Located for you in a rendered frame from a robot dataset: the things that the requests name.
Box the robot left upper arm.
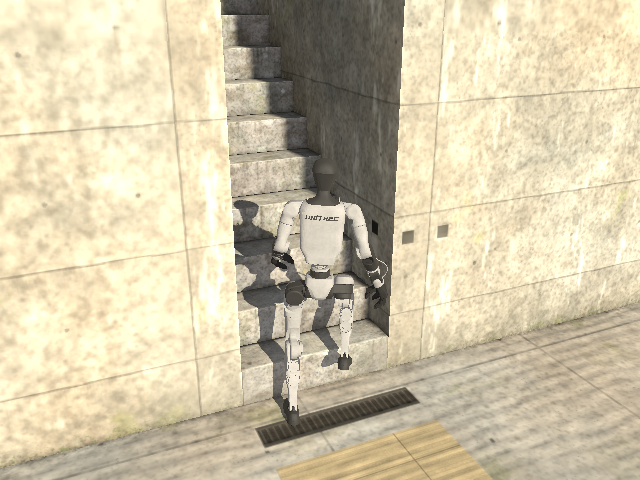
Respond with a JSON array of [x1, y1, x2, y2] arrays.
[[273, 200, 303, 253]]

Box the right robot hand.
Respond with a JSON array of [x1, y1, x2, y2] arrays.
[[365, 283, 388, 309]]

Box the right robot forearm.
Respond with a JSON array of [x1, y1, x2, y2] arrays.
[[362, 243, 384, 288]]

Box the humanoid robot torso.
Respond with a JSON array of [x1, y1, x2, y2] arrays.
[[299, 196, 346, 300]]

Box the left robot forearm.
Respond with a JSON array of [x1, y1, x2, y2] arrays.
[[272, 237, 284, 260]]

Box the robot right upper arm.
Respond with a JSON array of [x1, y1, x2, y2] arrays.
[[344, 202, 372, 259]]

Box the robot left thigh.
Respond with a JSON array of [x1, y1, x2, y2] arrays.
[[284, 280, 306, 359]]

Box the left robot hand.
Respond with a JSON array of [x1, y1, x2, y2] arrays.
[[271, 253, 294, 269]]

